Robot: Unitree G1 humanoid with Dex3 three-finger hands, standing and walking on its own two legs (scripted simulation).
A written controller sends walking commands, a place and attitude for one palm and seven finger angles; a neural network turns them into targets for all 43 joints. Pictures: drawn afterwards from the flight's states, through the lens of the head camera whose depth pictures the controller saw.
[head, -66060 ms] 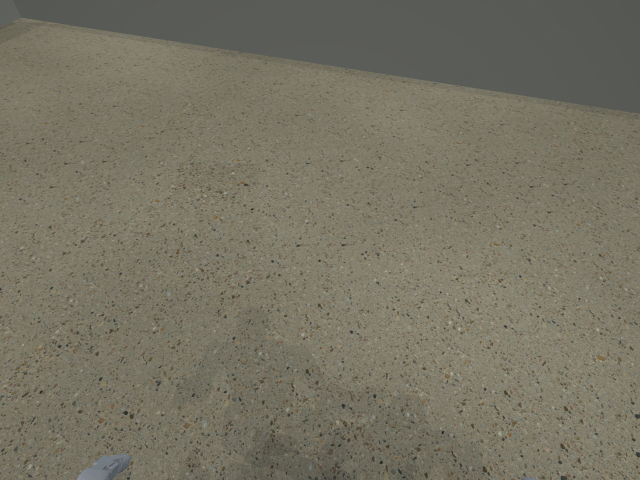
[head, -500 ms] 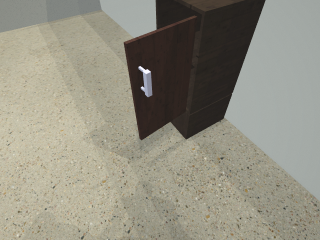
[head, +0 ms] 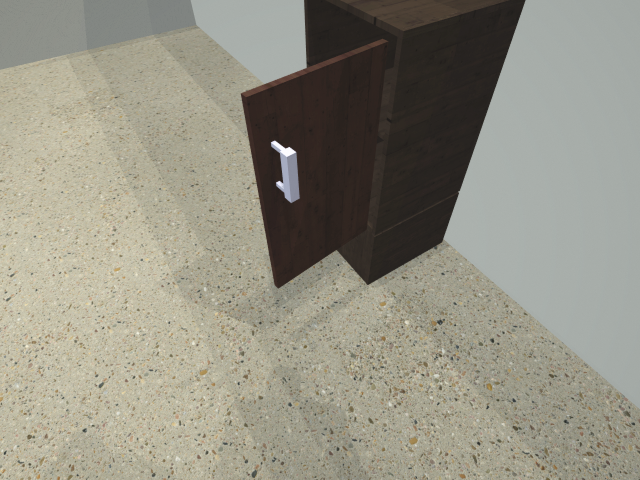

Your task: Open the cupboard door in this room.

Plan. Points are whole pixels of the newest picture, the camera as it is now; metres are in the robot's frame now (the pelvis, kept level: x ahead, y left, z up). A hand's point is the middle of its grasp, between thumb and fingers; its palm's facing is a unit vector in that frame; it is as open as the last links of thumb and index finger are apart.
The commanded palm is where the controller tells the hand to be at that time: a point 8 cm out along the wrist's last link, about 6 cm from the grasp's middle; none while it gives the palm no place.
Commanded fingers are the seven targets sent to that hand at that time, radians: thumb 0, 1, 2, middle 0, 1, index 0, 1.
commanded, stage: let the arm hang, fingers relaxed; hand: left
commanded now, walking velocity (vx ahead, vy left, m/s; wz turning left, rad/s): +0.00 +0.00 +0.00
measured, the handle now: (284, 171) +0.69 +0.11 -0.03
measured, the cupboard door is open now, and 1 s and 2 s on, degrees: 97 97 97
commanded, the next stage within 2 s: look to check the result in 0.02 s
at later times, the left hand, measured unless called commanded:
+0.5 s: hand out of the picture +0.03 +0.17 -0.17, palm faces +0.03 -0.98 -0.21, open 7.4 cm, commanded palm none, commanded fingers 0.00 0.90 0.90 -0.20 -0.30 -0.20 -0.30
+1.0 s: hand out of the picture +0.07 +0.18 -0.16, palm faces +0.02 -0.96 -0.26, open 7.4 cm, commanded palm none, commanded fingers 0.00 0.90 0.90 -0.20 -0.30 -0.20 -0.30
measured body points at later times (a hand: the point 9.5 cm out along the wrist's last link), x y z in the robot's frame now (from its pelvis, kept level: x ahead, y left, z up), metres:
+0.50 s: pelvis +0.02 -0.01 +0.00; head +0.04 -0.02 +0.45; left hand +0.03 +0.22 -0.15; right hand +0.01 -0.23 -0.17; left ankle +0.01 +0.12 -0.74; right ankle +0.03 -0.10 -0.74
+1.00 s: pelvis +0.03 -0.02 +0.00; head +0.05 -0.03 +0.45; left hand +0.07 +0.23 -0.14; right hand +0.05 -0.26 -0.16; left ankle +0.01 +0.12 -0.74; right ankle +0.03 -0.10 -0.74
